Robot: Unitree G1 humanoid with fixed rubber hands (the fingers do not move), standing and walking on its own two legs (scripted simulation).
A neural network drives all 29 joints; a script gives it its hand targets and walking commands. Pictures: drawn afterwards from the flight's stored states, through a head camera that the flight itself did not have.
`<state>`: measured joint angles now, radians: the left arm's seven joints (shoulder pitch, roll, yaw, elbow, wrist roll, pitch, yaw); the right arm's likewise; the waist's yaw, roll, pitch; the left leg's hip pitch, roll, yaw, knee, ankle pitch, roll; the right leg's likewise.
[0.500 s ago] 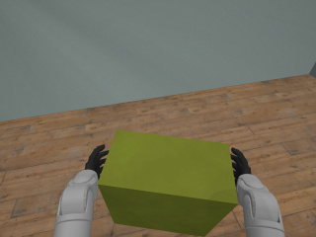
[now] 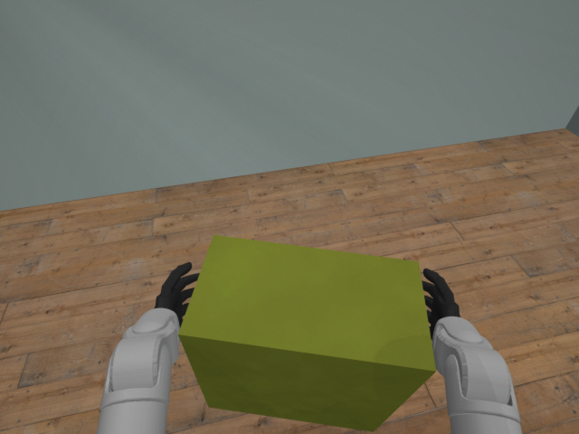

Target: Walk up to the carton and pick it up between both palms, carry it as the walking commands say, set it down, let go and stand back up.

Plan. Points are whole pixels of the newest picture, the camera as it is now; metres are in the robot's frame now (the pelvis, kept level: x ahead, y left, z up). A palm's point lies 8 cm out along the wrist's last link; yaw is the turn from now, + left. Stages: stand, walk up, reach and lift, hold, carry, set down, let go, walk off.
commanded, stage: carry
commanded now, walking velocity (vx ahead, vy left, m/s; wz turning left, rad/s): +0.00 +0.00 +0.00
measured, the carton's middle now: (301, 342) +0.27 -0.01 -0.04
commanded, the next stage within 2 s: hold in 0.02 s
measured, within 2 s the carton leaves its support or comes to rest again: neither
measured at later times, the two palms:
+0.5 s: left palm (172, 335) +0.27 +0.18 +0.01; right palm (440, 343) +0.24 -0.20 +0.01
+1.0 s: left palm (181, 330) +0.31 +0.19 -0.06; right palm (410, 328) +0.30 -0.18 -0.05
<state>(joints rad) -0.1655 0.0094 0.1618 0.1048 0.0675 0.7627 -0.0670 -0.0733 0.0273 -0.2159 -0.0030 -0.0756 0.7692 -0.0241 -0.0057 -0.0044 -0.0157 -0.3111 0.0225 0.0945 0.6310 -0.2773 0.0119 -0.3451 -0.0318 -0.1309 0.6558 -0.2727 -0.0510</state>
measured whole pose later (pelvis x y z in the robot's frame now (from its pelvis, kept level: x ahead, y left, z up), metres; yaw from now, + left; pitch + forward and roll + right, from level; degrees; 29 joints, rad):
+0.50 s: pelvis -0.01 +0.00 +0.00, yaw -1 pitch -6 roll +1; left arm -0.18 0.03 0.16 0.29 0.07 0.61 -0.07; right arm -0.10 0.03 -0.22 0.15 -0.08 0.66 -0.04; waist -0.01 0.00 0.09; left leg -0.22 0.02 0.09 0.59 -0.25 0.01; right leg -0.26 -0.02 -0.11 0.62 -0.25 -0.05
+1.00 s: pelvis +0.01 +0.01 +0.00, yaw -1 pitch +8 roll +1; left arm -0.26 0.00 0.30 0.47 0.08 0.29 -0.11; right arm -0.21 0.03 -0.23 0.37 -0.10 0.32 -0.04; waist -0.01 -0.01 0.08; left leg -0.50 0.02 0.09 0.62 -0.27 0.02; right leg -0.54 -0.02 -0.10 0.64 -0.25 -0.05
